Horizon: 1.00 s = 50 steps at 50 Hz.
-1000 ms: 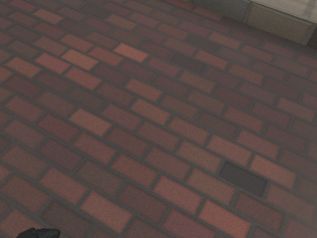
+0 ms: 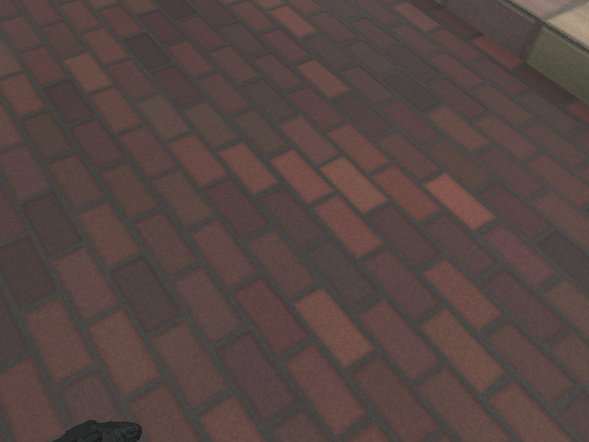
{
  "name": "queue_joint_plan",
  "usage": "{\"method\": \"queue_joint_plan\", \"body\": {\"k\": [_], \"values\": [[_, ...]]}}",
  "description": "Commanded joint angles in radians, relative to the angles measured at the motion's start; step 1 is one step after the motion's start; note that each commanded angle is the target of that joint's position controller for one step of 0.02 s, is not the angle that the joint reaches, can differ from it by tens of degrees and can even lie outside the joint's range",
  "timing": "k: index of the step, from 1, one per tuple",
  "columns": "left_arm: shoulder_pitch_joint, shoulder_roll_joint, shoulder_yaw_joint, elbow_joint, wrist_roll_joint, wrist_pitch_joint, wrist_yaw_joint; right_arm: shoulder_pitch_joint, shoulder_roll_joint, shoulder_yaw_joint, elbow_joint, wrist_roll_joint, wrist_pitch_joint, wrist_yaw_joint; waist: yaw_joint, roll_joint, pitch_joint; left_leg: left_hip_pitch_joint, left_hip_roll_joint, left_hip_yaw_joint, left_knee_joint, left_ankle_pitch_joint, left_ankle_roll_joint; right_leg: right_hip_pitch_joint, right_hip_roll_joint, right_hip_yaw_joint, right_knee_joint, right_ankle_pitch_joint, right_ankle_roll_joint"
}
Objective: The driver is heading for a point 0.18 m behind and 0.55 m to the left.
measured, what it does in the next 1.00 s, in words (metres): walks ahead, turning left: right foot, then left foot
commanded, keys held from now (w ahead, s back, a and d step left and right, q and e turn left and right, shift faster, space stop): no key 0.06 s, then q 0.74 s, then w+q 0.20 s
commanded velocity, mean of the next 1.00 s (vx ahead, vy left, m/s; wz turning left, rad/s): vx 0.08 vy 0.00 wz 0.45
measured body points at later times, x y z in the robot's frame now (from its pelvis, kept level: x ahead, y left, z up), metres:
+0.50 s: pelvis +0.11 +0.01 -0.01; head +0.13 +0.04 +0.44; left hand +0.21 +0.32 -0.13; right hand +0.28 -0.25 -0.10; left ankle +0.11 +0.13 -0.73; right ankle +0.19 -0.10 -0.74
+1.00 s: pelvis +0.15 +0.03 -0.01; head +0.17 +0.03 +0.44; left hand +0.15 +0.35 -0.11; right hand +0.42 -0.16 -0.10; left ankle +0.10 +0.13 -0.73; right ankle +0.20 -0.09 -0.74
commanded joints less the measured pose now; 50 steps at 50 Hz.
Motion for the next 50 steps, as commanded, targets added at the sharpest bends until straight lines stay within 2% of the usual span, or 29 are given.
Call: {"method": "queue_joint_plan", "body": {"k": [1, 3, 4, 5, 6, 7, 9, 11, 13, 18, 22, 24, 25, 26, 27, 28, 29, 30, 31, 32, 34, 37, 40, 41, 44, 47, 48, 49, 50], "values": [[-0.01, 0.103, 0.028, -0.058, 0.007, -0.021, -0.002, -0.029, -0.18, -0.054, -0.029, 0.006, -0.009, -0.01, 0.056, 0.174, -0.045, -0.036, 0.238, -0.095, 0.062, 0.742, 0.091, 0.14, 0.034, -0.001, -0.051, -0.003, -0.043], [0.136, 0.144, 0.049, -0.008, 0.022, -0.028, 0.011, -0.057, -0.168, -0.05, -0.025, 0.009, -0.001, -0.011, 0.134, 0.153, -0.136, -0.015, 0.18, -0.072, 0.258, 0.874, 0.047, 0.333, 0.067, -0.041, -0.133, 0.101, -0.084], [0.206, 0.196, 0.057, -0.001, 0.035, -0.028, 0.025, -0.021, -0.135, -0.037, -0.034, -0.009, -0.001, -0.009, 0.144, 0.073, -0.247, -0.139, 0.119, -0.069, 0.447, 0.66, 0.001, 0.578, -0.058, 0.072, -0.066, 0.486, -0.134], [0.235, 0.218, 0.054, 0.0, 0.055, -0.018, 0.036, 0.147, -0.04, -0.007, -0.021, -0.016, -0.001, 0.003, 0.076, -0.156, -0.416, -0.442, -0.005, -0.089, 0.833, -0.116, -0.078, 0.925, -0.352, 0.393, -0.016, 0.753, -0.346], [0.244, 0.138, 0.039, -0.001, 0.024, -0.006, 0.035, 0.161, -0.112, -0.021, 0.018, 0.006, 0.006, 0.005, 0.115, -0.126, -0.521, -0.464, -0.044, -0.223, 0.97, -0.381, -0.098, 0.915, -0.389, 0.518, -0.081, 0.636, -0.402], [0.164, 0.156, 0.043, -0.022, -0.001, 0.005, 0.039, 0.058, -0.198, -0.049, -0.01, 0.035, 0.019, 0.002, 0.12, -0.076, -0.378, -0.546, -0.001, -0.202, 1.034, -0.355, -0.103, 0.795, -0.364, 0.425, -0.146, 0.406, -0.369], [0.063, 0.101, 0.028, -0.026, 0.001, 0.026, 0.058, -0.053, -0.189, -0.055, -0.033, 0.026, 0.054, -0.021, 0.088, 0.005, -0.183, -0.578, 0.064, -0.134, 0.969, -0.255, -0.113, 0.543, -0.289, 0.287, -0.239, 0.081, -0.298], [0.008, 0.096, 0.029, -0.017, 0.019, 0.038, 0.066, -0.021, -0.143, -0.051, -0.028, 0.018, 0.094, -0.033, 0.039, -0.062, -0.11, -0.461, 0.093, -0.092, 0.846, -0.196, -0.122, 0.339, -0.229, 0.186, -0.319, -0.108, -0.261], [0.005, 0.117, 0.04, -0.008, 0.023, 0.04, 0.075, -0.016, -0.112, -0.044, -0.032, 0.011, 0.1, -0.038, 0.038, -0.083, -0.109, -0.427, 0.1, -0.055, 0.774, -0.172, -0.123, 0.305, -0.233, 0.124, -0.343, -0.075, -0.275], [-0.019, 0.165, 0.06, 0.001, 0.014, 0.063, 0.104, -0.099, -0.107, -0.038, -0.068, 0.009, 0.093, -0.017, 0.055, -0.06, -0.147, -0.379, 0.137, -0.018, 0.61, -0.026, -0.1, 0.335, -0.271, 0.044, -0.363, -0.137, -0.273], [-0.019, 0.183, 0.067, 0.013, -0.001, 0.088, 0.103, -0.121, -0.118, -0.047, -0.078, 0.008, 0.094, 0.004, 0.052, -0.059, -0.129, -0.344, 0.129, 0.019, 0.485, -0.007, -0.07, 0.374, -0.289, 0.01, -0.332, -0.217, -0.236], [-0.026, 0.176, 0.066, 0.021, -0.017, 0.101, 0.101, -0.086, -0.116, -0.056, -0.062, 0.005, 0.093, 0.013, 0.02, -0.042, -0.126, -0.261, 0.096, 0.057, 0.325, 0.067, -0.032, 0.369, -0.269, -0.029, -0.259, -0.266, -0.182], [0.0, 0.146, 0.061, 0.034, -0.023, 0.107, 0.098, -0.059, -0.136, -0.068, -0.051, 0.0, 0.092, 0.012, 0.014, -0.005, -0.113, -0.212, 0.076, 0.04, 0.245, 0.095, 0.001, 0.335, -0.234, -0.058, -0.175, -0.321, -0.13], [0.05, 0.098, 0.051, 0.048, -0.015, 0.113, 0.091, -0.042, -0.203, -0.087, -0.058, -0.004, 0.09, 0.002, 0.027, 0.181, -0.071, -0.176, 0.19, -0.164, 0.073, 0.23, 0.067, 0.235, -0.141, -0.148, 0.046, -0.427, -0.039], [-0.015, 0.087, 0.048, -0.013, 0.014, 0.107, 0.094, -0.077, -0.321, -0.109, -0.096, -0.009, 0.088, -0.012, 0.043, 0.397, -0.011, -0.179, 0.401, -0.545, -0.026, 0.276, 0.241, -0.03, 0.037, -0.161, 0.276, -0.679, 0.05], [-0.095, 0.126, 0.063, -0.034, 0.014, 0.101, 0.099, -0.078, -0.289, -0.1, -0.101, -0.038, 0.061, -0.005, 0.004, 0.29, -0.043, -0.228, 0.404, -0.544, -0.028, 0.299, 0.296, -0.034, 0.037, 0.015, 0.48, -0.705, 0.037], [-0.059, 0.128, 0.068, -0.029, -0.003, 0.1, 0.099, -0.125, -0.257, -0.091, -0.099, -0.037, 0.037, -0.002, 0.045, 0.257, -0.062, -0.212, 0.361, -0.448, -0.011, 0.315, 0.254, -0.049, 0.021, 0.055, 0.529, -0.618, 0.023], [-0.013, 0.135, 0.074, -0.001, -0.004, 0.1, 0.103, -0.178, -0.23, -0.088, -0.107, -0.018, 0.026, -0.001, 0.073, 0.206, -0.074, -0.19, 0.305, -0.375, 0.015, 0.303, 0.194, -0.048, 0.007, 0.07, 0.531, -0.537, 0.018], [0.0, 0.146, 0.08, 0.014, 0.006, 0.097, 0.109, -0.209, -0.201, -0.08, -0.112, -0.002, 0.024, -0.004, 0.078, 0.189, -0.094, -0.166, 0.285, -0.346, 0.035, 0.34, 0.162, -0.054, 0.003, 0.073, 0.53, -0.485, 0.023], [0.001, 0.14, 0.081, 0.019, 0.01, 0.094, 0.109, -0.211, -0.179, -0.069, -0.114, 0.002, 0.024, -0.007, 0.08, 0.189, -0.113, -0.17, 0.269, -0.322, 0.051, 0.436, 0.159, -0.024, 0.011, 0.069, 0.556, -0.454, 0.032], [0.006, 0.121, 0.077, 0.015, -0.001, 0.089, 0.104, -0.194, -0.167, -0.064, -0.117, -0.001, 0.029, -0.013, 0.08, 0.177, -0.148, -0.14, 0.25, -0.304, 0.07, 0.52, 0.167, 0.001, 0.026, 0.071, 0.541, -0.416, 0.048], [-0.034, 0.095, 0.066, 0.0, -0.007, 0.085, 0.101, -0.168, -0.182, -0.072, -0.117, 0.005, 0.04, -0.02, 0.052, 0.186, -0.14, -0.085, 0.239, -0.332, 0.087, 0.484, 0.17, 0.001, 0.036, 0.081, 0.371, -0.402, 0.067], [-0.044, 0.095, 0.061, -0.007, -0.009, 0.08, 0.092, -0.174, -0.203, -0.08, -0.125, 0.002, 0.054, -0.021, 0.037, 0.206, -0.134, -0.114, 0.235, -0.378, 0.101, 0.434, 0.182, 0.072, 0.048, 0.088, 0.247, -0.422, 0.073], [-0.032, 0.099, 0.061, -0.006, -0.012, 0.077, 0.087, -0.172, -0.203, -0.082, -0.126, 0.004, 0.057, -0.019, 0.034, 0.204, -0.149, -0.13, 0.229, -0.399, 0.087, 0.323, 0.186, 0.104, 0.053, 0.085, 0.211, -0.424, 0.069], [-0.024, 0.115, 0.064, -0.013, -0.024, 0.058, 0.069, -0.188, -0.196, -0.078, -0.126, 0.012, 0.058, -0.008, 0.032, 0.228, -0.109, -0.229, 0.198, -0.481, 0.034, -0.091, 0.186, 0.193, 0.071, 0.07, 0.088, -0.449, 0.039], [0.096, 0.116, 0.072, 0.023, -0.031, 0.026, 0.059, -0.234, -0.174, -0.067, -0.131, 0.015, 0.058, -0.008, 0.108, 0.206, -0.089, -0.354, 0.127, -0.489, 0.087, -0.228, 0.136, 0.421, 0.064, 0.048, -0.166, -0.326, -0.011], [0.194, 0.154, 0.085, 0.051, -0.022, 0.019, 0.063, -0.237, -0.13, -0.055, -0.137, 0.013, 0.054, -0.011, 0.14, 0.135, -0.123, -0.493, 0.07, -0.422, 0.225, -0.286, 0.082, 0.606, -0.042, 0.132, -0.204, -0.33, -0.052], [0.296, 0.219, 0.095, 0.067, -0.002, 0.02, 0.074, -0.217, -0.046, -0.034, -0.147, 0.013, 0.05, -0.007, 0.142, -0.073, -0.166, -0.682, -0.06, -0.206, 0.555, -0.318, 0.007, 0.753, -0.267, 0.405, -0.274, -0.559, -0.14], [0.278, 0.267, 0.102, 0.067, 0.023, 0.006, 0.062, -0.262, -0.113, -0.047, -0.205, 0.023, 0.031, -0.005, 0.13, -0.167, -0.051, -0.867, -0.037, -0.195, 0.683, -0.276, -0.005, 0.647, -0.4, 0.7, -0.385, -0.74, -0.264]]}}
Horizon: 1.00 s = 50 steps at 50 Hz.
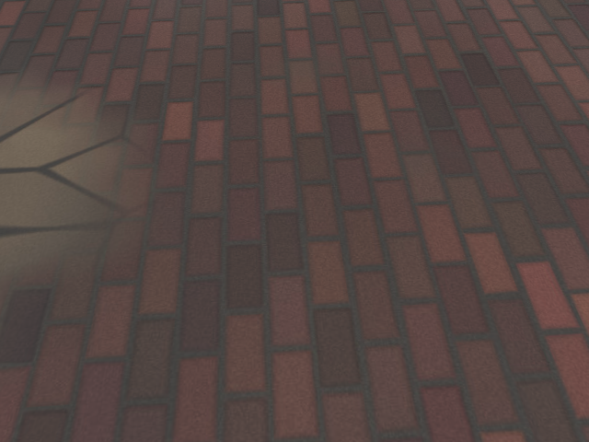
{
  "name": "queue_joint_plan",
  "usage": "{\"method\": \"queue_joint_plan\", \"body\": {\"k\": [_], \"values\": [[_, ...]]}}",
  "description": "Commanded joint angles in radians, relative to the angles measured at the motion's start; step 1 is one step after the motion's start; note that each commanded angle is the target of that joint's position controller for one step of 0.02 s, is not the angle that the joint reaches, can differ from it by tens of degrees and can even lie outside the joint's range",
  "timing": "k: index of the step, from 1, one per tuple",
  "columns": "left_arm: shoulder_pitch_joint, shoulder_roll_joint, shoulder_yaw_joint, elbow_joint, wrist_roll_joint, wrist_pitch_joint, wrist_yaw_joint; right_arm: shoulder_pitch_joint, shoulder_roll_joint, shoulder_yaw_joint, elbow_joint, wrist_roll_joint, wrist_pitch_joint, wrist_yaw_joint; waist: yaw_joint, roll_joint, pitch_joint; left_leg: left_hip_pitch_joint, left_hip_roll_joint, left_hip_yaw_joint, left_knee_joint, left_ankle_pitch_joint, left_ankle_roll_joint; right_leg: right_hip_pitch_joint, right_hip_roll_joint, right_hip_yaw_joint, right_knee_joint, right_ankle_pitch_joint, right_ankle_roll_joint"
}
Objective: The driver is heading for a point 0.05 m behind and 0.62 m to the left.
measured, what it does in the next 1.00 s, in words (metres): walks ahead, turning left: left foot, then right foot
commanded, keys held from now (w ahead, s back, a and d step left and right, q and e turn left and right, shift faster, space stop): w+q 0.60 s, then q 0.40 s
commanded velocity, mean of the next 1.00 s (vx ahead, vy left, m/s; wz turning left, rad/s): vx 0.34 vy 0.00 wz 0.60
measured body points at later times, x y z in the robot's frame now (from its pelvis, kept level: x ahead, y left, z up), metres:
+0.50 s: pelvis +0.21 +0.10 -0.01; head +0.25 +0.12 +0.43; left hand +0.15 +0.38 -0.14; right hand +0.48 -0.09 -0.09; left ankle +0.26 +0.19 -0.73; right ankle +0.07 -0.10 -0.63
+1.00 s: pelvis +0.44 +0.15 -0.01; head +0.48 +0.17 +0.44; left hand +0.47 +0.48 -0.08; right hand +0.69 -0.04 -0.12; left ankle +0.29 +0.20 -0.64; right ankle +0.59 +0.13 -0.73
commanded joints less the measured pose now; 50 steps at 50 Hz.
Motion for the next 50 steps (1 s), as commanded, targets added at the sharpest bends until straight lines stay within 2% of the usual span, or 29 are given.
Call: {"method": "queue_joint_plan", "body": {"k": [1, 2, 3, 6, 11, 15, 16, 18, 19, 20, 21, 22, 23, 24, 25, 26, 28, 30, 32, 35, 38, 41, 43, 44, 45, 46, 47, 48, 50], "values": [[0.101, 0.188, 0.043, -0.03, 0.02, -0.035, 0.006, -0.088, -0.151, -0.034, -0.132, 0.006, -0.041, 0.005, 0.043, -0.191, 0.077, -0.506, 0.086, -0.01, 0.343, -0.084, -0.012, 0.256, -0.439, 0.59, -0.342, -0.444, -0.238], [0.058, 0.14, 0.031, -0.041, 0.004, -0.037, 0.016, -0.066, -0.163, -0.043, -0.111, 0.003, -0.041, 0.01, 0.028, -0.188, 0.103, -0.52, 0.101, 0.007, 0.373, -0.006, -0.025, 0.255, -0.378, 0.477, -0.343, -0.39, -0.189], [0.051, 0.124, 0.025, -0.05, -0.001, -0.036, 0.023, -0.052, -0.15, -0.043, -0.097, -0.001, -0.041, 0.012, 0.026, -0.176, 0.088, -0.517, 0.116, 0.023, 0.391, 0.05, -0.035, 0.27, -0.339, 0.391, -0.341, -0.314, -0.151], [0.124, 0.108, 0.016, -0.03, 0.01, -0.044, 0.032, -0.088, -0.078, -0.023, -0.112, 0.005, -0.058, 0.031, 0.061, -0.136, 0.087, -0.511, 0.148, 0.069, 0.415, 0.207, -0.056, 0.262, -0.29, 0.183, -0.36, -0.012, -0.133], [0.18, 0.14, 0.02, -0.026, 0.008, -0.04, 0.025, -0.167, -0.027, 0.002, -0.169, 0.011, -0.064, 0.056, 0.095, -0.128, 0.093, -0.449, 0.18, 0.153, 0.201, 0.343, -0.075, 0.246, -0.267, -0.016, -0.368, 0.216, -0.137], [0.225, 0.18, 0.028, -0.016, -0.011, -0.032, 0.021, -0.234, -0.01, 0.015, -0.202, 0.015, -0.066, 0.087, 0.106, -0.118, 0.129, -0.342, 0.174, 0.227, 0.011, 0.349, -0.038, 0.25, -0.297, -0.098, -0.369, 0.279, -0.124], [0.229, 0.191, 0.032, -0.014, -0.016, -0.029, 0.02, -0.234, -0.018, 0.012, -0.206, 0.016, -0.065, 0.093, 0.096, -0.12, 0.127, -0.308, 0.162, 0.243, -0.022, 0.328, -0.019, 0.266, -0.308, -0.115, -0.351, 0.357, -0.117], [0.231, 0.222, 0.04, -0.015, -0.021, -0.02, 0.021, -0.181, -0.062, -0.01, -0.203, 0.01, -0.061, 0.096, 0.039, -0.147, 0.062, -0.161, 0.094, 0.293, -0.06, 0.256, 0.029, 0.304, -0.315, -0.169, -0.212, 0.763, -0.096], [0.231, 0.235, 0.043, -0.016, -0.022, -0.013, 0.025, -0.077, -0.103, -0.033, -0.179, 0.01, -0.056, 0.094, -0.029, -0.151, -0.011, -0.01, 0.049, 0.314, -0.086, 0.242, 0.061, 0.298, -0.308, -0.199, -0.054, 0.946, -0.081], [0.231, 0.222, 0.037, -0.023, -0.023, -0.012, 0.03, 0.097, -0.154, -0.066, -0.131, 0.015, -0.048, 0.083, -0.123, -0.124, -0.106, 0.249, 0.013, 0.306, -0.134, 0.296, 0.103, 0.198, -0.282, -0.226, 0.16, 0.968, -0.054], [0.244, 0.172, 0.017, -0.046, 0.003, -0.021, 0.032, 0.26, -0.214, -0.093, -0.093, 0.023, -0.032, 0.06, -0.189, -0.022, -0.198, 0.566, 0.12, 0.117, -0.131, 0.258, 0.152, -0.067, -0.248, -0.215, 0.46, 0.594, -0.014], [0.316, 0.029, -0.029, -0.121, 0.03, -0.047, 0.018, 0.206, -0.32, -0.096, -0.109, 0.022, -0.044, 0.055, -0.048, 0.26, -0.324, 0.789, 0.402, -0.523, -0.287, -0.025, 0.333, -0.437, -0.045, -0.109, 0.805, -0.29, 0.032], [0.187, 0.141, -0.007, -0.131, -0.009, -0.081, 0.01, 0.237, -0.223, -0.07, -0.13, 0.011, -0.062, 0.062, -0.138, 0.137, -0.389, 0.785, 0.43, -0.658, -0.414, -0.102, 0.336, -0.516, -0.047, 0.086, 0.9, -0.27, 0.017], [0.105, 0.172, 0.003, -0.166, -0.041, -0.095, 0.005, 0.202, -0.177, -0.052, -0.106, -0.001, -0.078, 0.065, -0.129, 0.109, -0.225, 0.675, 0.402, -0.504, -0.429, 0.005, 0.289, -0.59, -0.083, 0.072, 0.884, -0.168, 0.0], [0.101, 0.152, -0.006, -0.166, -0.028, -0.105, 0.011, 0.144, -0.159, -0.045, -0.106, 0.002, -0.087, 0.065, -0.081, 0.026, -0.139, 0.52, 0.357, -0.382, -0.427, 0.132, 0.267, -0.548, -0.126, 0.069, 0.802, -0.083, -0.01], [0.111, 0.147, -0.003, -0.156, -0.004, -0.105, 0.015, 0.075, -0.141, -0.039, -0.114, -0.003, -0.089, 0.064, -0.035, -0.003, -0.089, 0.387, 0.316, -0.291, -0.433, 0.24, 0.249, -0.482, -0.153, 0.072, 0.722, -0.038, -0.003], [0.151, 0.147, 0.002, -0.142, 0.007, -0.081, 0.01, 0.008, -0.117, -0.029, -0.129, -0.021, -0.094, 0.058, 0.024, 0.034, -0.057, 0.241, 0.275, -0.214, -0.479, 0.351, 0.249, -0.389, -0.175, 0.075, 0.659, 0.011, 0.011], [0.148, 0.125, -0.002, -0.14, 0.022, -0.059, 0.009, 0.011, -0.117, -0.028, -0.108, -0.01, -0.102, 0.05, 0.035, 0.022, -0.028, 0.152, 0.258, -0.156, -0.501, 0.428, 0.26, -0.371, -0.166, 0.05, 0.591, 0.041, 0.046], [0.071, 0.108, -0.006, -0.169, 0.033, -0.05, 0.014, 0.023, -0.141, -0.033, -0.088, -0.013, -0.1, 0.035, 0.026, 0.017, 0.022, 0.087, 0.227, -0.088, -0.489, 0.61, 0.247, -0.38, -0.138, 0.029, 0.472, 0.126, 0.08], [-0.047, 0.063, -0.024, -0.2, 0.037, -0.056, 0.007, 0.056, -0.156, -0.041, -0.054, -0.003, -0.077, 0.017, -0.016, 0.033, 0.013, 0.027, 0.144, 0.005, -0.413, 0.715, 0.171, -0.266, -0.059, -0.004, 0.205, 0.323, 0.086], [-0.126, 0.073, -0.021, -0.227, 0.017, -0.057, -0.006, 0.117, -0.17, -0.048, -0.02, 0.008, -0.057, 0.006, -0.048, 0.057, -0.018, 0.073, 0.16, -0.069, -0.367, 0.624, 0.133, -0.201, -0.003, 0.014, 0.074, 0.41, 0.074], [-0.104, 0.121, 0.001, -0.229, 0.017, -0.057, -0.01, 0.102, -0.147, -0.046, -0.019, 0.005, -0.041, -0.005, -0.02, 0.091, -0.041, 0.198, 0.19, -0.181, -0.238, 0.607, 0.112, -0.2, -0.005, 0.068, 0.001, 0.306, 0.041], [-0.013, 0.136, 0.012, -0.21, 0.028, -0.066, -0.004, 0.054, -0.12, -0.039, -0.041, 0.006, -0.034, -0.007, 0.032, 0.096, -0.083, 0.218, 0.143, -0.193, -0.095, 0.615, 0.071, -0.078, -0.023, 0.046, -0.092, 0.371, 0.002], [0.056, 0.18, 0.02, -0.213, 0.047, -0.071, 0.004, 0.065, -0.068, -0.021, -0.066, -0.005, -0.036, -0.004, 0.049, 0.011, -0.203, 0.135, 0.074, -0.143, 0.108, 0.444, 0.026, 0.156, -0.16, 0.142, -0.059, 0.653, -0.06], [0.078, 0.198, 0.015, -0.224, 0.064, -0.057, 0.013, 0.279, 0.001, -0.002, -0.036, -0.017, -0.036, 0.002, -0.04, -0.241, -0.332, -0.118, -0.062, -0.061, 0.41, -0.32, -0.047, 0.478, -0.44, 0.417, 0.016, 1.064, -0.235], [0.107, 0.187, 0.025, -0.21, 0.026, -0.034, 0.006, 0.358, -0.117, -0.015, -0.027, 0.003, -0.035, 0.007, -0.037, -0.304, -0.432, -0.223, -0.008, -0.027, 0.578, -0.308, -0.077, 0.514, -0.54, 0.648, -0.047, 0.746, -0.321], [0.06, 0.124, 0.009, -0.241, 0.02, -0.019, 0.012, 0.249, -0.186, -0.039, -0.019, 0.015, -0.017, 0.002, 0.0, -0.174, -0.321, -0.271, 0.041, -0.008, 0.654, -0.202, -0.112, 0.423, -0.462, 0.548, -0.095, 0.513, -0.284], [0.018, 0.085, -0.004, -0.246, 0.023, -0.003, 0.02, 0.155, -0.201, -0.045, -0.038, 0.016, 0.004, -0.007, 0.013, -0.113, -0.22, -0.295, 0.067, 0.041, 0.648, -0.122, -0.13, 0.312, -0.401, 0.415, -0.122, 0.376, -0.238], [-0.05, 0.082, -0.012, -0.243, 0.031, 0.017, 0.031, 0.106, -0.164, -0.043, -0.061, 0.013, 0.038, -0.015, -0.016, -0.124, -0.09, -0.236, 0.112, 0.074, 0.587, -0.056, -0.142, 0.09, -0.316, 0.261, -0.19, 0.26, -0.208]]}}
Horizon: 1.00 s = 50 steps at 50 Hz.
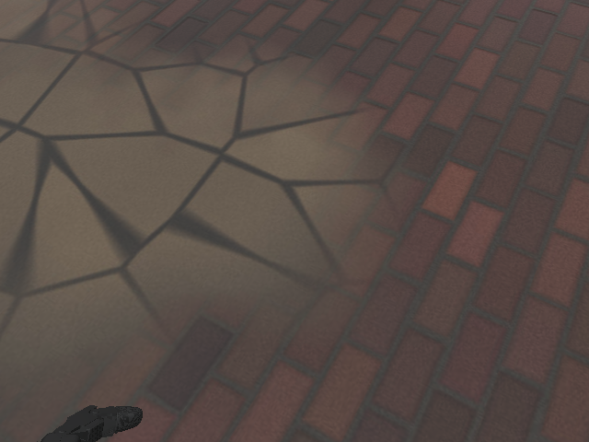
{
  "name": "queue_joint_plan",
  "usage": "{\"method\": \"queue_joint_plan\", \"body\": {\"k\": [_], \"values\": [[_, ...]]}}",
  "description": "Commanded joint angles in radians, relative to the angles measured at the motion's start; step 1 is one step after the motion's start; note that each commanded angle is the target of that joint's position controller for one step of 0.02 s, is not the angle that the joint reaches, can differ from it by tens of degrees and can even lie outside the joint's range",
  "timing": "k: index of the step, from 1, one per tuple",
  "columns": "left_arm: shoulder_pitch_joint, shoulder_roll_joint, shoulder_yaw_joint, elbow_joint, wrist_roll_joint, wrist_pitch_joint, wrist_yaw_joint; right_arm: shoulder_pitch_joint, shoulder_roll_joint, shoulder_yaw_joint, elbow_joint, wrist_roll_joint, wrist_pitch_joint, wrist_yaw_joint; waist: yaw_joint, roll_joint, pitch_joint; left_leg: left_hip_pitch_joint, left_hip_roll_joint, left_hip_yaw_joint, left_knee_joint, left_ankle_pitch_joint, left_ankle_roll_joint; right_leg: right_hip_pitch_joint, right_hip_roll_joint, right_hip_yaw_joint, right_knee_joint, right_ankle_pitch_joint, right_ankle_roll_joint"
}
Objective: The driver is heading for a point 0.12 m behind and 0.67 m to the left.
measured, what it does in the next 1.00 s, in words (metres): walks ahead, turning left: left foot, then right foot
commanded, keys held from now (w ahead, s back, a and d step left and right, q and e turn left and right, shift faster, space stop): q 0.02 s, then w+q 0.48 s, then q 0.32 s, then w+q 0.18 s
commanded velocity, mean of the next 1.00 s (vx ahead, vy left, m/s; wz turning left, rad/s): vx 0.28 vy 0.00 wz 0.60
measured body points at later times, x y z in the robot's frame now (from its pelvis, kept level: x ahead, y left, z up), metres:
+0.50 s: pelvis +0.11 +0.06 +0.02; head +0.12 +0.10 +0.47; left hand +0.21 +0.37 -0.08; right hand +0.23 -0.20 -0.07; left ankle +0.04 +0.13 -0.72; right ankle +0.23 -0.08 -0.66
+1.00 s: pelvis +0.30 +0.09 +0.02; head +0.33 +0.12 +0.46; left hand +0.25 +0.40 -0.09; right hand +0.58 -0.06 -0.07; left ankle +0.24 +0.22 -0.67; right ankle +0.40 +0.03 -0.72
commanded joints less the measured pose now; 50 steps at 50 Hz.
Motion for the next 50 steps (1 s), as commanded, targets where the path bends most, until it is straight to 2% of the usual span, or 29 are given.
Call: {"method": "queue_joint_plan", "body": {"k": [1, 2, 4, 7, 11, 14, 15, 16, 17, 18, 19, 20, 22, 26, 29, 31, 33, 35, 36, 37, 38, 39, 40, 41, 42, 43, 44, 46, 50], "values": [[0.015, 0.137, 0.039, -0.053, 0.007, 0.018, 0.019, 0.046, -0.105, -0.037, -0.076, 0.002, 0.028, -0.013, 0.02, -0.151, -0.13, -0.122, 0.097, 0.045, 0.014, 0.074, -0.034, 0.216, -0.26, 0.237, -0.233, 0.082, -0.182], [0.029, 0.14, 0.044, -0.04, 0.007, 0.016, 0.02, 0.062, -0.074, -0.03, -0.074, -0.001, 0.026, -0.012, 0.019, -0.166, -0.141, -0.1, 0.1, 0.071, -0.042, 0.085, -0.028, 0.209, -0.246, 0.195, -0.256, 0.029, -0.183], [0.06, 0.162, 0.058, -0.022, -0.008, 0.01, 0.02, 0.037, -0.053, -0.02, -0.086, -0.01, 0.015, -0.004, 0.039, -0.174, -0.165, -0.101, 0.126, 0.095, -0.137, 0.103, -0.011, 0.24, -0.276, 0.189, -0.303, -0.109, -0.204], [0.061, 0.199, 0.076, -0.009, -0.029, 0.0, 0.018, -0.017, -0.054, -0.015, -0.104, -0.017, -0.004, 0.018, 0.05, -0.158, -0.171, -0.058, 0.161, 0.105, -0.286, 0.154, 0.031, 0.245, -0.318, 0.183, -0.354, -0.257, -0.208], [0.047, 0.23, 0.09, 0.006, -0.046, -0.004, -0.001, -0.015, -0.067, -0.019, -0.082, -0.012, -0.014, 0.038, 0.037, -0.157, -0.136, 0.065, 0.149, 0.162, -0.462, 0.195, 0.079, 0.198, -0.324, 0.107, -0.379, -0.33, -0.176], [0.039, 0.231, 0.091, 0.021, -0.063, 0.008, -0.012, 0.038, -0.059, -0.025, -0.046, -0.007, -0.016, 0.049, -0.005, -0.131, -0.12, 0.196, 0.121, 0.22, -0.65, 0.248, 0.121, 0.164, -0.318, 0.05, -0.32, -0.423, -0.133], [0.04, 0.211, 0.086, 0.026, -0.06, 0.013, -0.011, 0.09, -0.06, -0.03, -0.015, -0.006, -0.017, 0.049, -0.025, -0.109, -0.115, 0.278, 0.094, 0.238, -0.7, 0.244, 0.139, 0.115, -0.289, 0.01, -0.258, -0.465, -0.105], [0.035, 0.162, 0.072, 0.026, -0.049, 0.015, -0.014, 0.177, -0.081, -0.043, 0.025, 0.0, -0.018, 0.043, -0.052, -0.038, -0.102, 0.378, 0.092, 0.186, -0.769, 0.183, 0.174, 0.032, -0.23, -0.054, -0.1, -0.49, -0.062], [0.0, 0.078, 0.045, 0.003, -0.025, 0.012, -0.027, 0.276, -0.154, -0.063, 0.04, 0.003, -0.025, 0.03, -0.081, 0.191, -0.082, 0.497, 0.301, -0.163, -0.913, 0.018, 0.268, -0.195, -0.118, -0.162, 0.313, -0.489, 0.019], [-0.042, 0.092, 0.049, -0.058, -0.036, -0.01, -0.03, 0.227, -0.268, -0.077, -0.005, -0.014, -0.05, 0.038, -0.05, 0.247, -0.017, 0.489, 0.448, -0.601, -1.05, -0.203, 0.426, -0.487, 0.004, -0.02, 0.486, -0.508, 0.033], [-0.077, 0.167, 0.064, -0.062, -0.058, -0.035, -0.035, 0.165, -0.197, -0.061, -0.027, -0.026, -0.076, 0.041, -0.049, 0.143, 0.017, 0.465, 0.448, -0.579, -1.102, -0.223, 0.422, -0.53, -0.058, 0.085, 0.543, -0.405, 0.011], [-0.05, 0.193, 0.074, -0.049, -0.06, -0.051, -0.04, 0.118, -0.15, -0.042, -0.031, -0.023, -0.095, 0.039, -0.01, 0.135, 0.033, 0.461, 0.417, -0.487, -1.083, -0.099, 0.382, -0.526, -0.081, 0.095, 0.517, -0.281, 0.002], [-0.029, 0.187, 0.075, -0.014, -0.017, -0.065, -0.039, 0.089, -0.111, -0.026, -0.035, -0.011, -0.096, 0.033, 0.008, 0.097, 0.003, 0.451, 0.341, -0.327, -1.055, 0.135, 0.321, -0.44, -0.098, 0.085, 0.425, -0.142, 0.029], [-0.089, 0.122, 0.056, -0.015, -0.02, -0.065, -0.044, 0.113, -0.123, -0.029, -0.029, -0.021, -0.092, 0.006, 0.001, 0.081, -0.015, 0.377, 0.251, -0.155, -1.028, 0.453, 0.273, -0.277, -0.036, 0.05, 0.219, 0.064, 0.077], [-0.174, 0.086, 0.041, -0.044, -0.02, -0.061, -0.049, 0.147, -0.143, -0.041, -0.006, -0.013, -0.072, -0.007, -0.026, 0.106, -0.006, 0.294, 0.208, -0.091, -0.946, 0.679, 0.235, -0.141, 0.02, 0.024, 0.068, 0.129, 0.081], [-0.192, 0.093, 0.043, -0.058, -0.026, -0.056, -0.055, 0.175, -0.15, -0.048, 0.01, -0.004, -0.059, -0.01, -0.033, 0.116, -0.022, 0.284, 0.217, -0.126, -0.904, 0.709, 0.221, -0.079, 0.037, 0.033, 0.028, 0.14, 0.071], [-0.156, 0.125, 0.055, -0.053, -0.028, -0.054, -0.054, 0.151, -0.156, -0.054, 0.005, 0.002, -0.052, -0.016, -0.006, 0.127, -0.041, 0.31, 0.232, -0.18, -0.848, 0.723, 0.2, -0.031, 0.031, 0.068, -0.01, 0.123, 0.05], [-0.065, 0.161, 0.07, -0.029, -0.02, -0.059, -0.045, 0.097, -0.144, -0.054, -0.018, 0.0, -0.05, -0.02, 0.038, 0.14, -0.087, 0.338, 0.221, -0.215, -0.749, 0.82, 0.173, 0.063, 0.029, 0.07, -0.042, 0.091, 0.019], [0.016, 0.18, 0.079, -0.012, -0.008, -0.064, -0.035, 0.064, -0.124, -0.048, -0.033, 0.003, -0.052, -0.017, 0.086, 0.124, -0.141, 0.325, 0.169, -0.193, -0.641, 0.871, 0.14, 0.193, 0.011, 0.053, -0.114, 0.198, -0.008], [0.129, 0.228, 0.086, -0.005, 0.015, -0.069, -0.028, 0.061, -0.066, -0.03, -0.065, -0.013, -0.055, -0.012, 0.123, 0.038, -0.298, 0.206, 0.099, -0.172, -0.413, 0.677, 0.1, 0.479, -0.134, 0.169, -0.056, 0.443, -0.072], [0.172, 0.263, 0.083, -0.002, 0.028, -0.055, -0.022, 0.255, 0.04, -0.002, -0.053, -0.037, -0.053, -0.007, 0.032, -0.275, -0.463, -0.074, -0.048, -0.098, -0.079, -0.208, 0.035, 0.809, -0.431, 0.472, 0.025, 0.884, -0.228], [0.174, 0.244, 0.085, 0.003, 0.001, -0.033, -0.028, 0.37, -0.083, -0.02, -0.027, -0.009, -0.052, 0.0, 0.017, -0.322, -0.556, -0.145, -0.009, -0.108, 0.124, -0.204, 0.006, 0.811, -0.521, 0.676, -0.047, 0.67, -0.326], [0.105, 0.178, 0.07, -0.024, -0.011, -0.018, -0.021, 0.258, -0.152, -0.042, -0.024, 0.011, -0.041, -0.001, 0.037, -0.215, -0.429, -0.212, 0.047, -0.069, 0.177, -0.101, -0.016, 0.698, -0.457, 0.565, -0.108, 0.434, -0.301], [0.054, 0.123, 0.053, -0.027, -0.016, -0.005, -0.012, 0.145, -0.173, -0.048, -0.039, 0.01, -0.025, -0.009, 0.053, -0.13, -0.297, -0.231, 0.082, -0.011, 0.142, -0.03, -0.027, 0.562, -0.383, 0.404, -0.136, 0.327, -0.253], [0.032, 0.101, 0.043, -0.019, -0.016, 0.004, -0.007, 0.107, -0.163, -0.05, -0.045, 0.004, -0.009, -0.015, 0.045, -0.101, -0.23, -0.212, 0.116, 0.004, 0.1, 0.024, -0.03, 0.442, -0.324, 0.317, -0.169, 0.187, -0.222], [0.018, 0.114, 0.046, -0.004, -0.011, 0.008, -0.004, 0.098, -0.134, -0.045, -0.058, 0.002, 0.003, -0.015, 0.026, -0.13, -0.175, -0.158, 0.141, 0.019, 0.031, 0.063, -0.022, 0.324, -0.284, 0.26, -0.223, 0.026, -0.199], [0.021, 0.136, 0.055, 0.012, -0.009, 0.004, -0.002, 0.093, -0.096, -0.035, -0.067, -0.002, 0.006, -0.01, 0.021, -0.166, -0.14, -0.113, 0.148, 0.052, -0.039, 0.085, -0.009, 0.242, -0.26, 0.217, -0.281, -0.097, -0.187], [0.039, 0.159, 0.067, 0.031, -0.015, -0.015, 0.0, 0.054, -0.051, -0.019, -0.089, -0.008, -0.005, -0.002, 0.036, -0.169, -0.116, -0.103, 0.161, 0.079, -0.155, 0.094, 0.017, 0.223, -0.28, 0.2, -0.346, -0.18, -0.204], [0.031, 0.206, 0.086, 0.046, -0.035, -0.032, -0.004, -0.001, -0.05, -0.011, -0.106, -0.015, -0.031, 0.023, 0.037, -0.132, -0.129, -0.046, 0.194, 0.091, -0.347, 0.214, 0.065, 0.235, -0.324, 0.15, -0.393, -0.215, -0.209]]}}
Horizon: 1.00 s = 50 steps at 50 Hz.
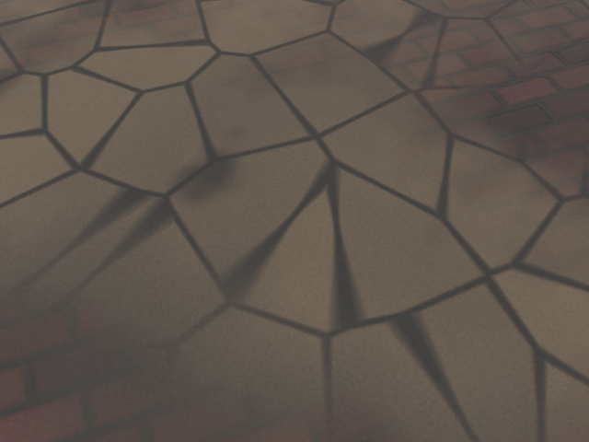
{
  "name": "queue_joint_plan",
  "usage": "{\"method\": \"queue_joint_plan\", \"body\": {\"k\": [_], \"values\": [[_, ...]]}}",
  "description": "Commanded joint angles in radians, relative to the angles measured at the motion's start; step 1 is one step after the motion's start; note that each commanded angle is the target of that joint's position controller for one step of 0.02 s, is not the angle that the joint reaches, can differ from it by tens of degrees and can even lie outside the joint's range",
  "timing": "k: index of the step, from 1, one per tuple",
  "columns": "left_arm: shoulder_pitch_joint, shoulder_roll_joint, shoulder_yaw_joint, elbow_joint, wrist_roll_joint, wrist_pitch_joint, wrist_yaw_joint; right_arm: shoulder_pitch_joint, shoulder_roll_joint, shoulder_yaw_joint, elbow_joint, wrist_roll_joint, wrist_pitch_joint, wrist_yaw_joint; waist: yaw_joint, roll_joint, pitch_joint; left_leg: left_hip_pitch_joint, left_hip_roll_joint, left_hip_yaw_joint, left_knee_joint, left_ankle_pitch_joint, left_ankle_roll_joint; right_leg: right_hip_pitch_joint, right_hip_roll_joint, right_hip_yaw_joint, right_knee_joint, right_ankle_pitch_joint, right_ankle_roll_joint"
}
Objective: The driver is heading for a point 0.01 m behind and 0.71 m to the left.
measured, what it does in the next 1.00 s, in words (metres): walks ahead, turning left: left foot, then right foot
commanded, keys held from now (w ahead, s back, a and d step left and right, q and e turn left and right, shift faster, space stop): w+q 0.08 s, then w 0.46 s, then no key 0.04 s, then q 0.42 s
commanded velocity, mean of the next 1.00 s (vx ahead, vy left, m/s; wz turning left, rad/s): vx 0.33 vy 0.00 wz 0.32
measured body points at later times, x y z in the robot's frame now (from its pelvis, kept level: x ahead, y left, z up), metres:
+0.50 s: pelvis +0.19 +0.07 +0.00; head +0.21 +0.10 +0.45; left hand +0.35 +0.34 -0.10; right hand +0.25 -0.21 -0.10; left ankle +0.07 +0.14 -0.74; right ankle +0.39 -0.07 -0.69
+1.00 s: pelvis +0.39 +0.06 +0.00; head +0.43 +0.08 +0.45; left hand +0.43 +0.37 -0.12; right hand +0.61 -0.17 -0.10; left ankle +0.42 +0.22 -0.70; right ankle +0.46 -0.03 -0.74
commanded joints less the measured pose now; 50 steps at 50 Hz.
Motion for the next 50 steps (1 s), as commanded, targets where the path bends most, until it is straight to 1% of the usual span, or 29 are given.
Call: {"method": "queue_joint_plan", "body": {"k": [1, 5, 7, 8, 9, 10, 11, 12, 13, 15, 18, 22, 25, 27, 29, 30, 31, 32, 33, 34, 35, 36, 37, 38, 39, 41, 43, 46, 50], "values": [[-0.068, 0.188, 0.052, -0.064, -0.014, -0.022, -0.002, 0.039, -0.061, -0.011, -0.057, 0.0, -0.022, 0.018, -0.02, -0.122, -0.113, 0.075, 0.04, -0.008, -0.119, 0.094, 0.035, 0.049, -0.293, 0.218, -0.239, -0.208, -0.19], [-0.038, 0.212, 0.058, -0.042, -0.031, -0.011, -0.019, 0.002, -0.072, -0.012, -0.06, 0.005, -0.022, 0.033, -0.01, -0.108, -0.084, 0.138, 0.024, 0.035, -0.257, 0.1, 0.06, 0.062, -0.303, 0.166, -0.221, -0.27, -0.156], [-0.038, 0.206, 0.051, -0.026, -0.04, 0.0, -0.028, 0.042, -0.059, -0.013, -0.036, 0.0, -0.025, 0.037, -0.045, -0.078, -0.079, 0.264, -0.013, 0.083, -0.392, 0.138, 0.082, 0.019, -0.282, 0.12, -0.158, -0.327, -0.128], [-0.029, 0.18, 0.04, -0.017, -0.036, 0.003, -0.032, 0.089, -0.064, -0.019, -0.009, -0.001, -0.025, 0.034, -0.063, -0.06, -0.081, 0.364, -0.042, 0.099, -0.432, 0.13, 0.093, -0.034, -0.252, 0.085, -0.094, -0.356, -0.105], [-0.028, 0.124, 0.018, -0.013, -0.021, 0.001, -0.039, 0.174, -0.092, -0.033, 0.022, 0.004, -0.025, 0.027, -0.097, -0.009, -0.091, 0.494, -0.04, 0.053, -0.481, 0.094, 0.119, -0.114, -0.202, 0.026, 0.05, -0.345, -0.067], [-0.069, 0.044, -0.012, -0.049, 0.012, -0.008, -0.049, 0.273, -0.195, -0.058, 0.029, -0.001, -0.03, 0.014, -0.128, 0.228, -0.102, 0.637, 0.171, -0.305, -0.639, -0.002, 0.206, -0.328, -0.07, -0.09, 0.442, -0.357, 0.024], [-0.1, 0.087, -0.001, -0.088, -0.001, -0.023, -0.045, 0.256, -0.271, -0.067, 0.004, -0.003, -0.048, 0.021, -0.113, 0.277, -0.067, 0.651, 0.306, -0.655, -0.756, -0.177, 0.348, -0.597, 0.016, 0.033, 0.673, -0.472, 0.04], [-0.1, 0.16, 0.016, -0.084, -0.028, -0.037, -0.047, 0.224, -0.197, -0.048, -0.011, -0.003, -0.071, 0.028, -0.111, 0.175, -0.048, 0.638, 0.306, -0.611, -0.759, -0.147, 0.35, -0.642, -0.05, 0.131, 0.758, -0.414, 0.019], [-0.076, 0.165, 0.018, -0.072, -0.039, -0.044, -0.053, 0.19, -0.153, -0.032, -0.015, -0.006, -0.087, 0.031, -0.084, 0.164, -0.031, 0.619, 0.271, -0.513, -0.745, -0.08, 0.321, -0.641, -0.082, 0.147, 0.75, -0.312, 0.004], [-0.068, 0.158, 0.019, -0.045, -0.011, -0.049, -0.055, 0.128, -0.119, -0.017, -0.022, -0.006, -0.093, 0.029, -0.055, 0.11, -0.028, 0.577, 0.213, -0.37, -0.753, 0.125, 0.27, -0.583, -0.112, 0.153, 0.674, -0.171, 0.014], [-0.082, 0.117, 0.01, -0.035, -0.006, -0.038, -0.059, 0.125, -0.124, -0.016, -0.018, -0.014, -0.099, 0.017, -0.041, 0.069, -0.044, 0.544, 0.169, -0.234, -0.783, 0.385, 0.25, -0.51, -0.093, 0.13, 0.582, -0.013, 0.053], [-0.171, 0.066, -0.012, -0.057, -0.013, -0.031, -0.059, 0.155, -0.128, -0.019, 0.021, -0.012, -0.1, 0.007, -0.066, 0.069, -0.005, 0.494, 0.12, -0.11, -0.811, 0.418, 0.22, -0.426, -0.056, 0.113, 0.346, 0.162, 0.078], [-0.251, 0.056, -0.022, -0.084, -0.018, -0.036, -0.068, 0.203, -0.136, -0.024, 0.062, -0.007, -0.1, 0.005, -0.094, 0.069, 0.039, 0.491, 0.134, -0.089, -0.821, 0.386, 0.217, -0.389, -0.037, 0.103, 0.233, 0.218, 0.063], [-0.276, 0.062, -0.024, -0.097, -0.018, -0.042, -0.076, 0.218, -0.139, -0.028, 0.087, -0.001, -0.097, 0.006, -0.093, 0.07, 0.061, 0.531, 0.161, -0.093, -0.805, 0.408, 0.214, -0.395, -0.036, 0.112, 0.187, 0.201, 0.038], [-0.258, 0.076, -0.019, -0.095, -0.006, -0.051, -0.082, 0.205, -0.139, -0.03, 0.104, -0.003, -0.087, 0.001, -0.07, 0.075, 0.053, 0.571, 0.166, -0.082, -0.735, 0.581, 0.189, -0.351, -0.018, 0.105, 0.138, 0.167, 0.008], [-0.226, 0.093, -0.012, -0.087, 0.004, -0.056, -0.081, 0.204, -0.147, -0.032, 0.11, -0.003, -0.082, -0.002, -0.051, 0.09, 0.021, 0.585, 0.161, -0.092, -0.676, 0.73, 0.173, -0.283, 0.005, 0.097, 0.135, 0.146, -0.006], [-0.155, 0.118, 0.001, -0.07, 0.014, -0.06, -0.074, 0.189, -0.158, -0.034, 0.11, -0.003, -0.077, -0.006, -0.012, 0.113, -0.037, 0.596, 0.144, -0.097, -0.586, 0.912, 0.152, -0.181, 0.04, 0.078, 0.136, 0.132, -0.023], [-0.027, 0.149, 0.017, -0.033, 0.02, -0.063, -0.063, 0.167, -0.152, -0.029, 0.106, -0.004, -0.072, -0.007, 0.06, 0.105, -0.127, 0.568, 0.094, -0.073, -0.433, 1.01, 0.116, 0.003, 0.056, 0.054, 0.095, 0.234, -0.048], [0.104, 0.203, 0.029, -0.009, 0.032, -0.062, -0.049, 0.18, -0.115, -0.016, 0.089, -0.019, -0.073, -0.008, 0.102, 0.056, -0.263, 0.39, 0.04, -0.07, -0.215, 0.801, 0.07, 0.316, -0.073, 0.161, 0.173, 0.544, -0.097], [0.17, 0.273, 0.038, 0.001, 0.049, -0.051, -0.039, 0.351, 0.009, 0.02, 0.092, -0.03, -0.08, 0.003, 0.033, -0.242, -0.462, 0.033, -0.121, -0.06, 0.233, -0.107, -0.011, 0.728, -0.406, 0.528, 0.239, 0.848, -0.285], [0.19, 0.206, 0.028, -0.007, 0.025, -0.038, -0.041, 0.383, -0.083, 0.001, 0.137, 0.005, -0.083, 0.002, 0.078, -0.232, -0.627, -0.003, -0.165, -0.214, 0.412, -0.291, -0.027, 0.746, -0.449, 0.707, 0.142, 0.7, -0.34], [0.101, 0.171, 0.017, -0.027, 0.009, -0.027, -0.034, 0.247, -0.161, -0.025, 0.104, 0.034, -0.077, 0.001, 0.081, -0.165, -0.457, -0.076, -0.099, -0.196, 0.431, -0.249, -0.026, 0.6, -0.402, 0.547, 0.088, 0.581, -0.291], [0.035, 0.133, 0.007, -0.026, 0.005, -0.02, -0.024, 0.16, -0.159, -0.024, 0.076, 0.03, -0.069, -0.009, 0.06, -0.112, -0.317, -0.107, -0.052, -0.13, 0.379, -0.186, -0.027, 0.455, -0.353, 0.437, 0.053, 0.513, -0.251], [-0.009, 0.098, -0.003, -0.02, 0.007, -0.018, -0.017, 0.129, -0.14, -0.025, 0.078, 0.014, -0.054, -0.019, 0.034, -0.071, -0.217, -0.085, -0.024, -0.108, 0.336, -0.142, -0.037, 0.304, -0.316, 0.357, 0.019, 0.515, -0.236], [-0.039, 0.09, -0.006, -0.015, 0.02, -0.02, -0.016, 0.153, -0.122, -0.028, 0.079, 0.007, -0.033, -0.024, -0.007, -0.091, -0.181, -0.001, 0.004, -0.103, 0.293, -0.1, -0.037, 0.174, -0.294, 0.294, -0.022, 0.488, -0.222], [-0.093, 0.096, -0.001, -0.004, 0.031, -0.023, -0.016, 0.188, -0.072, -0.023, 0.078, 0.009, 0.001, -0.031, -0.049, -0.124, -0.135, 0.089, 0.013, -0.067, 0.21, -0.088, -0.042, 0.024, -0.28, 0.215, -0.092, 0.432, -0.225], [-0.109, 0.129, 0.012, 0.009, 0.027, -0.024, -0.007, 0.153, -0.05, -0.016, 0.049, 0.001, 0.011, -0.034, -0.049, -0.127, -0.123, 0.082, 0.03, -0.05, 0.114, -0.042, -0.045, 0.004, -0.297, 0.169, -0.126, 0.438, -0.24], [-0.133, 0.155, 0.022, 0.015, 0.019, -0.005, 0.012, 0.1, -0.052, -0.015, 0.024, -0.001, 0.013, -0.017, -0.042, -0.108, -0.146, 0.116, 0.049, -0.031, -0.018, 0.113, -0.033, 0.02, -0.294, 0.098, -0.155, 0.299, -0.229], [-0.126, 0.178, 0.029, 0.025, 0.009, 0.029, 0.018, 0.012, -0.068, -0.021, -0.011, -0.001, 0.02, 0.008, -0.015, -0.105, -0.109, 0.131, 0.038, 0.012, -0.148, 0.156, -0.012, 0.057, -0.299, 0.054, -0.16, 0.113, -0.202]]}}
Velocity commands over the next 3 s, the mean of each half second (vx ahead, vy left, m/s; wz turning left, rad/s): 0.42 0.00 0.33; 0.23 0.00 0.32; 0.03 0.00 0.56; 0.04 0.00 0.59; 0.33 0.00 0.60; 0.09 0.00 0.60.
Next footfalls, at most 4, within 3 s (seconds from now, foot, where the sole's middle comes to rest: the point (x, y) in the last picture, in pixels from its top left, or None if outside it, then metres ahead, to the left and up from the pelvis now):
0.18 left None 0.11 0.15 -0.78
0.66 right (317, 416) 0.50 -0.02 -0.78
1.14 left None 0.44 0.23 -0.78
1.58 right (295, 392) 0.55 0.03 -0.78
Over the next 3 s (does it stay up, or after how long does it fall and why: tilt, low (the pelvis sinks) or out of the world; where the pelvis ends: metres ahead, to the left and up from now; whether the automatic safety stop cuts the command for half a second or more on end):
stays up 0.53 0.39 -0.01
